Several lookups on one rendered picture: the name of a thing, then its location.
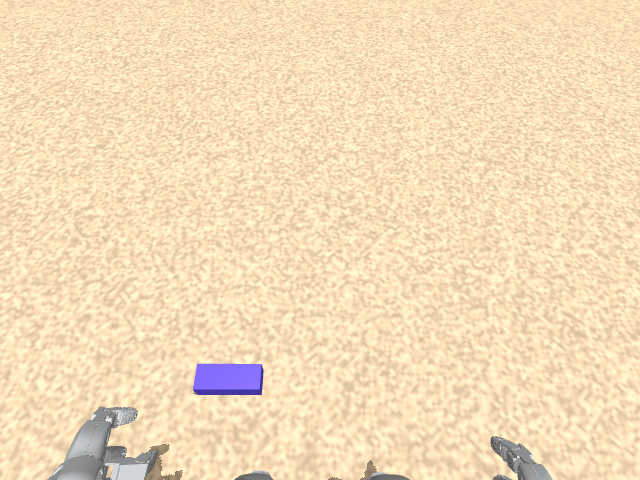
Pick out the left robot hand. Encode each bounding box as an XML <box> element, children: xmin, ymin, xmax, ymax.
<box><xmin>64</xmin><ymin>407</ymin><xmax>158</xmax><ymax>480</ymax></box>

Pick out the carton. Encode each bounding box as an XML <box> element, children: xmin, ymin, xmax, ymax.
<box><xmin>193</xmin><ymin>364</ymin><xmax>264</xmax><ymax>395</ymax></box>

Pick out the left robot arm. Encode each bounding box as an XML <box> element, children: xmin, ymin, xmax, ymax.
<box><xmin>47</xmin><ymin>456</ymin><xmax>104</xmax><ymax>480</ymax></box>

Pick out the right robot hand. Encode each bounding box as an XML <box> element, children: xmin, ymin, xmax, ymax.
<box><xmin>490</xmin><ymin>436</ymin><xmax>553</xmax><ymax>480</ymax></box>

